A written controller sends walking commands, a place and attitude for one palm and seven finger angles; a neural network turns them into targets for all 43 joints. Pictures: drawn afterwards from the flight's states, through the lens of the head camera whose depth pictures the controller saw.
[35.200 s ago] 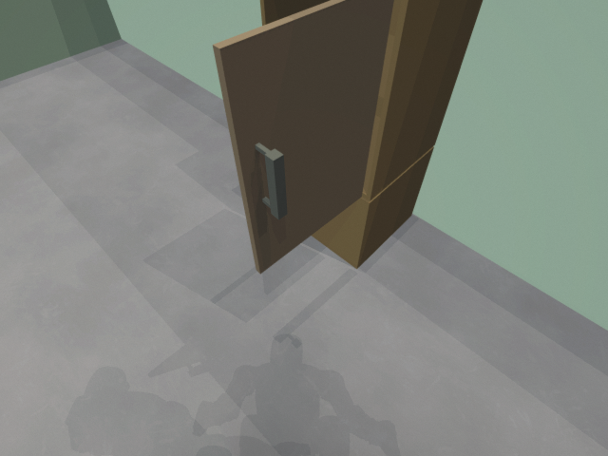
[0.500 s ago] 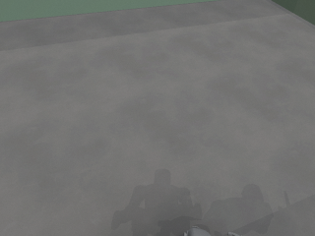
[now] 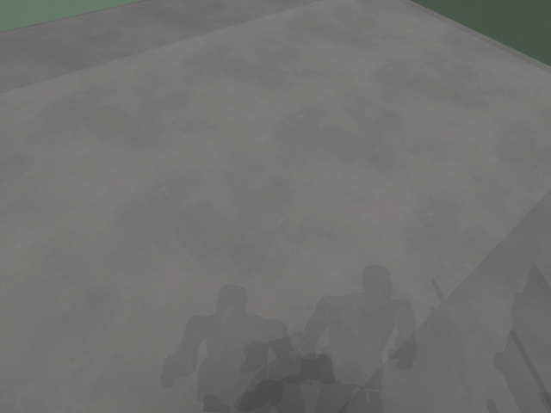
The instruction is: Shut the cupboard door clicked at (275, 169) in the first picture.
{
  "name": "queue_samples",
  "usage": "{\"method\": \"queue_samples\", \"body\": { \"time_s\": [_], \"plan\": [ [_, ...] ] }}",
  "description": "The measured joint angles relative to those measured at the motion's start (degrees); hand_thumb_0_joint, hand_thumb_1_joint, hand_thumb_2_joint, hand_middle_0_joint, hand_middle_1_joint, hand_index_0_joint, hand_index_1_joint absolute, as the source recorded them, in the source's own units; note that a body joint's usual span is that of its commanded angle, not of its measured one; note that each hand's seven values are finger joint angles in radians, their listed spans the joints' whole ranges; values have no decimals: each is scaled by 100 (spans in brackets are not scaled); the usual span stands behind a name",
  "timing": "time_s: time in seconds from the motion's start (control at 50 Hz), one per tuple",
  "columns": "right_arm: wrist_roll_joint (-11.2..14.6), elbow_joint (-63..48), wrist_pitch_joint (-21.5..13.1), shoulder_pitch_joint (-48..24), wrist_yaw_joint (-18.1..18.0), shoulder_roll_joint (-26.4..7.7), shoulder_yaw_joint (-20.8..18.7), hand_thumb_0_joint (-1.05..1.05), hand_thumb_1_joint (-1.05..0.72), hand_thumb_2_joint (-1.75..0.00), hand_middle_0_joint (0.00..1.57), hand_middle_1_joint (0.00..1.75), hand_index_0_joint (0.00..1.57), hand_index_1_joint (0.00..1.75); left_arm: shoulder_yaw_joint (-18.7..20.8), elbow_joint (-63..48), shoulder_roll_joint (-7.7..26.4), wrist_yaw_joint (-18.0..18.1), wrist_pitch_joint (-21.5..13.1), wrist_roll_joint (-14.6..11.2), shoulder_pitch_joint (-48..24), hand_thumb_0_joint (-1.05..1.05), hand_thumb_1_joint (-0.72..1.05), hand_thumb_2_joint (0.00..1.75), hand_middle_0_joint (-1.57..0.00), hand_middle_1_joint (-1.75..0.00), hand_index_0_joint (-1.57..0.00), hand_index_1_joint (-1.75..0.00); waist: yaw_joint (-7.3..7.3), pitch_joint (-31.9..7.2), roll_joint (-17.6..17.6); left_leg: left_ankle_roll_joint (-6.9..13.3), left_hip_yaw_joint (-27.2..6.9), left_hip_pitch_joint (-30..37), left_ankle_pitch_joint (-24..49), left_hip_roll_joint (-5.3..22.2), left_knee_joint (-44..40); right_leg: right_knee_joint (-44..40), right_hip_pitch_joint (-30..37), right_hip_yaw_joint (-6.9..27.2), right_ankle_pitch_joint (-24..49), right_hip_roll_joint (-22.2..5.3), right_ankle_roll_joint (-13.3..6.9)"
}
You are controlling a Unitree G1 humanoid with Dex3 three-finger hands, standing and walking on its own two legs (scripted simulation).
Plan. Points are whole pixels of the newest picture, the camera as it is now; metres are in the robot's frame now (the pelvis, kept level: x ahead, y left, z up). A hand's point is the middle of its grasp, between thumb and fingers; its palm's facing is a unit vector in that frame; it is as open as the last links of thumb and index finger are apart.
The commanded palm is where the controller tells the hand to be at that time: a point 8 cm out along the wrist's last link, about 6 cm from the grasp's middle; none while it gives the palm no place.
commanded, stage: turn to face it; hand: left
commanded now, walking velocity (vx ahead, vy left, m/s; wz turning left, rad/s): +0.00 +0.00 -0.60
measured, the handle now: out of the picture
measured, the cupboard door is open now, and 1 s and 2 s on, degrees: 59 59 59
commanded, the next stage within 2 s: none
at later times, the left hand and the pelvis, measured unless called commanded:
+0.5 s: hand (191, 383) +0.18 +0.14 -0.15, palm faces -0.32 -0.91 -0.26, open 7.4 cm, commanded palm none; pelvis +0.01 -0.01 +0.01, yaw -18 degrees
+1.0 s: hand (227, 347) +0.24 +0.09 -0.15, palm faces -0.58 -0.78 -0.25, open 7.4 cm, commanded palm none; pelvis +0.03 -0.02 +0.00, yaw -37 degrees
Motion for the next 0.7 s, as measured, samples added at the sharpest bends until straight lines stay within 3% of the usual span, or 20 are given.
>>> {"method": "queue_samples", "body": {
  "time_s": [0.04, 0.08, 0.14, 0.28, 0.34, 0.4, 0.46, 0.54, 0.64, 0.66, 0.7],
  "plan": [
    [-60, -30, -19, 48, 4, 63, 61, 1, -90, -90, 20, 30, 20, 30, 29, -8, 129, -32, 65, 18, -98, 0, 91, 89, -20, -30, -20, -30, -1, 40, -54, 111, 164, 72, -142, 55, 95, 1034, -327, -168, -749, -22, 57],
    [-94, -45, -7, 130, 4, 110, 114, 0, -90, -90, 20, 30, 20, 30, 64, -41, 234, -89, 89, 27, -208, 0, 91, 89, -20, -30, -19, -30, -5, 75, -49, 138, 284, 239, -177, 142, -68, 1923, -589, -410, -884, -88, 142],
    [-103, -23, 31, 214, 2, 113, 146, 1, -90, -90, 20, 30, 21, 30, 70, -152, 304, -154, 97, 10, -344, 0, 91, 89, -20, -30, -19, -30, 12, 121, 44, 124, 467, 463, -87, 296, -344, 2252, -679, -714, -785, -251, 244],
    [-98, 31, 54, 301, 64, -47, 45, 1, -90, -90, 20, 30, 21, 30, -22, -310, 250, -208, 80, 10, -557, 0, 91, 89, -20, -30, -19, -30, -113, 171, 305, -8, 976, 585, -277, 616, -211, 856, -82, -991, -505, -422, 176],
    [-48, 30, 98, 409, 107, -157, -23, 1, -90, -90, 20, 30, 21, 30, -97, -409, 243, -217, -55, 23, -550, 0, 91, 89, -20, -30, -19, -30, -151, 99, 319, -127, 1125, 347, -609, 719, 436, -329, 475, -1000, 380, -448, -30],
    [-7, 125, 279, 229, 59, -363, -101, 1, -90, -90, 20, 30, 21, 30, -182, -373, 41, -113, -183, 13, -573, 0, 91, 89, -20, -30, -19, -30, -190, 210, 555, -209, 454, -336, -1476, 554, 2083, -58, 348, -927, 53, -294, -170],
    [-1, 122, 311, 73, 44, -403, -118, 1, -90, -90, 20, 30, 20, 30, -224, -351, -80, -32, -137, 21, -465, 0, 91, 89, -20, -30, -19, -30, -173, 231, 486, -279, 218, -806, -1259, 322, 2913, -298, 413, -714, 164, -254, -152],
    [6, -37, 251, -34, 74, -327, -97, 1, -90, -90, 20, 30, 20, 30, -241, -283, -123, -34, -83, 50, -319, 0, 91, 89, -20, -30, -20, -30, -138, 194, 278, -332, 162, -869, -991, 173, 2363, -554, 455, -439, 341, -231, -134],
    [37, -193, 117, -77, 62, -196, -27, 1, -90, -90, 20, 30, 20, 30, -175, -211, -75, -57, -12, 39, -172, 0, 90, 89, -20, -30, -20, -30, -44, 99, 53, -269, 121, -268, -461, 2, 563, -358, 291, -85, 266, -131, -16],
    [25, -233, 55, -37, 57, -199, -1, 1, -90, -90, 20, 30, 20, 30, -158, -213, -65, -61, 19, 15, -128, 0, 90, 89, -21, -30, -20, -30, -45, 38, 71, -140, 113, -108, -99, 38, 99, -203, 193, -43, 188, -59, 19],
    [-28, -238, -4, -16, 38, -103, 57, 1, -90, -90, 20, 30, 20, 30, -104, -163, 26, -77, 84, -2, -156, 0, 91, 89, -20, -30, -20, -30, -26, 55, -54, 92, 258, -111, -68, 64, 206, 666, -123, -78, -634, -50, 46]
  ]
}}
